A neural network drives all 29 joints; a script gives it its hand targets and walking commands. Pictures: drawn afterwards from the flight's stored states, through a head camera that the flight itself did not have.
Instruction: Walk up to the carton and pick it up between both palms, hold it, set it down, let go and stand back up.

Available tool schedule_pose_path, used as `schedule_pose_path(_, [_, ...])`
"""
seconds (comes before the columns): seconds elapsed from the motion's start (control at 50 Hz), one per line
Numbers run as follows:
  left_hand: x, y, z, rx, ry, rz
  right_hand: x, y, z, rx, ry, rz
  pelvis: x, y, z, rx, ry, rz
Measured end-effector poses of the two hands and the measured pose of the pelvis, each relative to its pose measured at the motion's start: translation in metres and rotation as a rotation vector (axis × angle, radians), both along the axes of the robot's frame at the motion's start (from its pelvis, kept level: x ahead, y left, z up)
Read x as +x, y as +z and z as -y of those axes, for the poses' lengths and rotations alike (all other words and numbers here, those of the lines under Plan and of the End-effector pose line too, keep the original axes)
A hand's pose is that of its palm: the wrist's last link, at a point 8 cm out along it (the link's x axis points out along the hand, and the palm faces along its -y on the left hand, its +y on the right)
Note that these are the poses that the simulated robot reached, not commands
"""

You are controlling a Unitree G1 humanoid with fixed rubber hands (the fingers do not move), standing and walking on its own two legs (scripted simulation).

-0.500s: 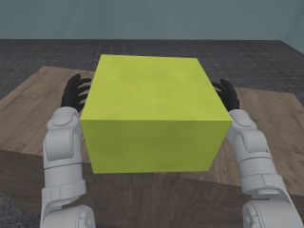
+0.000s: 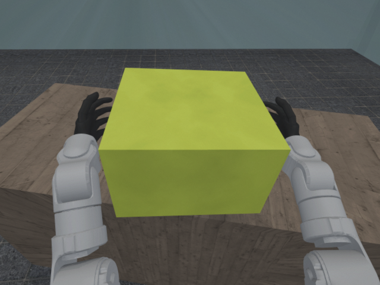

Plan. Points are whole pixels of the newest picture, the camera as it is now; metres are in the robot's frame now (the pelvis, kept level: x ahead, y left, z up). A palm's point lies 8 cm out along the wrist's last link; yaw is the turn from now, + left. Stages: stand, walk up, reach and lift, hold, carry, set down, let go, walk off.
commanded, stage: hold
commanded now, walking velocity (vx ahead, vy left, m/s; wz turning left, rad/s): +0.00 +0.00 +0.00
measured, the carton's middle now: (188, 135) +0.41 +0.01 +0.14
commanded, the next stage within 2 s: none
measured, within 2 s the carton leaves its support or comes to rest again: neither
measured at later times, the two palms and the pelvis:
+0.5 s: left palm (89, 131) +0.35 +0.20 +0.20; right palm (286, 135) +0.36 -0.19 +0.18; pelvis +0.00 +0.00 +0.00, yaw +0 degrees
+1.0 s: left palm (91, 131) +0.35 +0.20 +0.20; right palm (288, 135) +0.36 -0.19 +0.18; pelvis +0.00 +0.00 +0.00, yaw +0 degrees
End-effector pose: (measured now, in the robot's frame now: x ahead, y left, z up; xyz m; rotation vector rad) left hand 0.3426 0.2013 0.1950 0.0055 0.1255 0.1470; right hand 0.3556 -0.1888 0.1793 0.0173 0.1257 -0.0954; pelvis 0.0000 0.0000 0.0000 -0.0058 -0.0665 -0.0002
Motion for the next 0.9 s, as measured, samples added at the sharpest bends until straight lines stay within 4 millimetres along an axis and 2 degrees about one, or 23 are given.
schedule_pose_path(0.44, [0.0060, 0.0042, 0.0026, 0.008, -0.010, 0.008, 0.0023, 0.0009, 0.0024, 0.009, -0.008, 0.008, -0.0007, -0.0002, -0.0013, 0.000, 0.003, -0.017])
schedule_pose_path(0.7, [0.0016, 0.0002, -0.0048, 0.004, -0.001, 0.010, 0.0027, 0.0025, -0.0048, 0.006, 0.002, 0.009, 0.0013, -0.0003, -0.0036, -0.002, 0.007, -0.009])
schedule_pose_path(0.9, [0.0048, -0.0018, 0.0033, 0.004, -0.010, -0.010, 0.0008, -0.0027, 0.0032, 0.011, -0.009, -0.012, 0.0001, -0.0001, -0.0041, -0.001, -0.002, -0.017])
